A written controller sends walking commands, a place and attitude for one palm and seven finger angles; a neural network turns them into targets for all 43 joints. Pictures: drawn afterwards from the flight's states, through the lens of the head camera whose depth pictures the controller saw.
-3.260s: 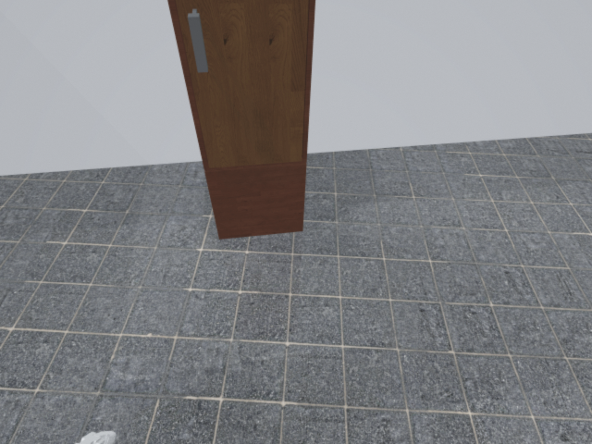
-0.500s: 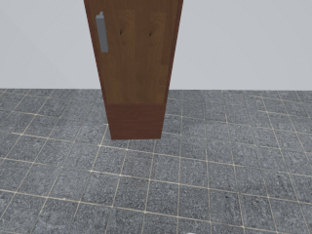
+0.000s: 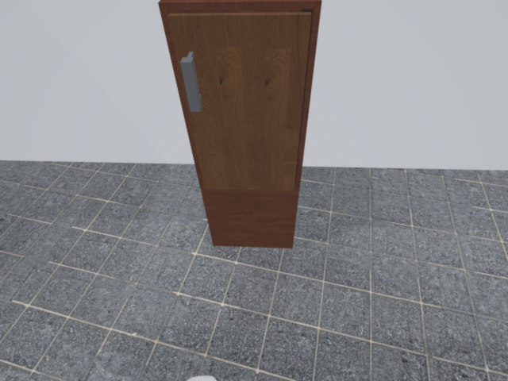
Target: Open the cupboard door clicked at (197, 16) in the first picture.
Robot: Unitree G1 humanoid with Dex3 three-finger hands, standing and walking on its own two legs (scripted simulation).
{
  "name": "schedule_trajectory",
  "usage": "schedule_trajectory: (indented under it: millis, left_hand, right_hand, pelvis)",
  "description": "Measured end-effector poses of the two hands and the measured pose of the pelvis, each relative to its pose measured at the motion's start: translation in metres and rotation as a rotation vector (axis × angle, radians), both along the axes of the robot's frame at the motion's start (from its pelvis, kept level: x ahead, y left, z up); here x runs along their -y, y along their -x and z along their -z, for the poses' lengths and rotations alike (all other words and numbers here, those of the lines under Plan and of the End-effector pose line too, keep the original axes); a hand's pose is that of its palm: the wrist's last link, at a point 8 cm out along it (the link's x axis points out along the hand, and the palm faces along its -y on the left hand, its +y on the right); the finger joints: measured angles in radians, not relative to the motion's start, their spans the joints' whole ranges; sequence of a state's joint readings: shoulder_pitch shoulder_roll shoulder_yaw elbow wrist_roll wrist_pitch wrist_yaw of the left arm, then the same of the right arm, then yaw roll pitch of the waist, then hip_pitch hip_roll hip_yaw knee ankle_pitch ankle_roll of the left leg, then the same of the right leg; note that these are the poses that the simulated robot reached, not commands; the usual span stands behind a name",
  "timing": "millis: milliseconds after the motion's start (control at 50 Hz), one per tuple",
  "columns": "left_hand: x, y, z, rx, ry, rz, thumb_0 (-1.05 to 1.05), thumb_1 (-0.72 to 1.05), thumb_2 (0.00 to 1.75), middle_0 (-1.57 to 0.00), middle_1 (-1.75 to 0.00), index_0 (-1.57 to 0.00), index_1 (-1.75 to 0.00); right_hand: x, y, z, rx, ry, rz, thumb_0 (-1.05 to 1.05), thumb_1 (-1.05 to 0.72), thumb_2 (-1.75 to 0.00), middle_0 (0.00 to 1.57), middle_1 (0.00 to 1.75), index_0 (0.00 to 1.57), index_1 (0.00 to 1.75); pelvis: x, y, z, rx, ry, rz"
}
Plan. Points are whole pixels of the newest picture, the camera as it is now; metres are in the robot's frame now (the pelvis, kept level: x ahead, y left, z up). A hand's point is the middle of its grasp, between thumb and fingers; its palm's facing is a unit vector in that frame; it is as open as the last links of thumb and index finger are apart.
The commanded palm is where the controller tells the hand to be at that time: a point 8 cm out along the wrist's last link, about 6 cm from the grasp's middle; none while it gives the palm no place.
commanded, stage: take the last steps up to it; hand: left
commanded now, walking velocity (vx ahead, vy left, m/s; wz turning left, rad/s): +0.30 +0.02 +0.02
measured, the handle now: (193, 81) +0.79 +0.22 +0.09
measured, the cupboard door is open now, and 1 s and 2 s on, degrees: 0 0 0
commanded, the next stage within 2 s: come to a stop and stand still in 0.52 s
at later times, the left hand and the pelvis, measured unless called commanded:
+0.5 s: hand (145, 352) +0.21 +0.24 -0.17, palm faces +0.02 -0.98 -0.20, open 7.3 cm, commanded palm none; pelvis +0.14 +0.05 -0.01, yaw -1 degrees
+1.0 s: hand (158, 308) +0.30 +0.25 -0.20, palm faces +0.06 -0.98 -0.21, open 7.2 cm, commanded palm none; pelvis +0.24 +0.06 -0.02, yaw +0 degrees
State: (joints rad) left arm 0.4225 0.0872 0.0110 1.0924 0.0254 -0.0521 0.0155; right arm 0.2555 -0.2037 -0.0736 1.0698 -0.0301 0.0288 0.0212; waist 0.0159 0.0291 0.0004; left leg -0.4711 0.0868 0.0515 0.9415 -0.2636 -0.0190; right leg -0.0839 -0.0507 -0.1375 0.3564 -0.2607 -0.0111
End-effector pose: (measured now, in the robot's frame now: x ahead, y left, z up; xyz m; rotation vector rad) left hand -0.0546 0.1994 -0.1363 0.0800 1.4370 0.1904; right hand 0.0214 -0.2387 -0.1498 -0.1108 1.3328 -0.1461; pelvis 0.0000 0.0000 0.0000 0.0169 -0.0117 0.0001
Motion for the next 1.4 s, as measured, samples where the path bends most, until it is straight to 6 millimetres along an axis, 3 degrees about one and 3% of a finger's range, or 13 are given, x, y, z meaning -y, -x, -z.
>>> schedule_trajectory:
  millis: [80,160,240,300,440,560,660,780,920,1040,1220,1300,1400]
  left_hand:
    - [0.002,0.015,0.004,-0.076,0.037,-0.055,0.01,0.91,0.90,-0.20,-0.30,-0.21,-0.30]
    - [-0.010,0.023,0.013,-0.164,0.066,-0.101,0.01,0.91,0.90,-0.21,-0.30,-0.21,-0.30]
    - [-0.034,0.009,0.026,-0.239,0.082,-0.076,0.01,0.91,0.90,-0.20,-0.30,-0.21,-0.30]
    - [-0.057,-0.035,0.026,-0.203,0.062,-0.017,0.01,0.91,0.90,-0.20,-0.30,-0.20,-0.30]
    - [-0.091,-0.191,0.016,0.095,-0.017,0.061,0.01,0.92,0.90,-0.20,-0.30,-0.20,-0.30]
    - [-0.082,-0.308,0.002,0.266,-0.056,0.140,0.01,0.92,0.90,-0.20,-0.30,-0.20,-0.30]
    - [-0.059,-0.368,0.006,0.340,-0.072,0.175,0.00,0.92,0.90,-0.20,-0.30,-0.20,-0.30]
    - [-0.044,-0.368,0.006,0.255,-0.054,0.134,0.00,0.92,0.90,-0.20,-0.30,-0.20,-0.30]
    - [-0.072,-0.360,0.014,0.192,-0.065,0.078,-0.01,0.94,0.90,-0.21,-0.30,-0.21,-0.30]
    - [-0.107,-0.342,0.034,0.132,-0.051,0.043,0.00,0.92,0.90,-0.20,-0.30,-0.21,-0.30]
    - [-0.124,-0.305,0.023,0.052,-0.047,0.049,0.01,0.92,0.90,-0.20,-0.30,-0.20,-0.30]
    - [-0.118,-0.291,0.018,0.030,-0.044,0.065,0.01,0.92,0.90,-0.20,-0.30,-0.20,-0.30]
    - [-0.098,-0.283,0.013,0.045,-0.049,0.090,0.01,0.91,0.90,-0.20,-0.30,-0.20,-0.30]
  right_hand:
    - [-0.014,-0.031,-0.002,-0.004,0.008,-0.043,0.01,-0.91,-0.90,0.19,0.30,0.19,0.30]
    - [-0.039,-0.078,-0.003,0.042,0.019,-0.089,0.01,-0.91,-0.90,0.19,0.30,0.19,0.30]
    - [-0.064,-0.115,0.001,0.133,0.040,-0.073,0.01,-0.91,-0.90,0.19,0.30,0.19,0.30]
    - [-0.065,-0.122,-0.008,0.172,0.070,-0.004,-0.01,-0.95,-0.89,0.20,0.30,0.20,0.30]
    - [-0.067,-0.100,-0.009,0.018,0.064,0.031,-0.01,-0.94,-0.89,0.20,0.30,0.20,0.30]
    - [-0.073,-0.080,0.007,-0.142,-0.004,0.086,0.00,-0.92,-0.89,0.20,0.30,0.20,0.30]
    - [-0.067,-0.088,0.025,-0.236,-0.051,0.115,0.01,-0.91,-0.89,0.20,0.30,0.20,0.30]
    - [-0.056,-0.152,0.018,-0.181,-0.027,0.095,0.01,-0.91,-0.89,0.20,0.30,0.19,0.30]
    - [-0.053,-0.236,0.010,-0.045,0.039,0.024,0.01,-0.93,-0.89,0.20,0.30,0.19,0.30]
    - [-0.059,-0.278,-0.004,0.077,0.119,-0.024,0.01,-0.93,-0.89,0.20,0.30,0.19,0.30]
    - [-0.077,-0.286,-0.027,0.152,0.124,-0.038,0.01,-0.91,-0.89,0.20,0.30,0.20,0.30]
    - [-0.076,-0.268,-0.026,0.143,0.103,-0.013,0.01,-0.91,-0.89,0.20,0.30,0.20,0.30]
    - [-0.058,-0.227,-0.014,0.085,0.075,0.032,0.00,-0.92,-0.89,0.20,0.30,0.20,0.30]
  pelvis:
    - [-0.010,-0.018,0.002,-0.008,0.008,-0.015]
    - [-0.028,-0.041,0.009,-0.013,0.023,-0.023]
    - [-0.047,-0.063,0.021,-0.004,0.022,0.002]
    - [-0.054,-0.080,0.016,0.002,0.017,0.024]
    - [-0.058,-0.121,0.005,0.002,0.009,0.021]
    - [-0.047,-0.162,0.010,0.008,-0.005,0.019]
    - [-0.029,-0.199,0.025,0.017,0.007,0.011]
    - [-0.027,-0.224,0.014,0.006,0.017,0.004]
    - [-0.043,-0.234,0.014,0.003,0.028,-0.004]
    - [-0.065,-0.236,0.021,0.010,0.037,0.004]
    - [-0.071,-0.225,0.005,-0.017,0.051,0.023]
    - [-0.066,-0.217,0.002,-0.016,0.055,0.030]
    - [-0.053,-0.203,0.004,-0.012,0.041,0.028]
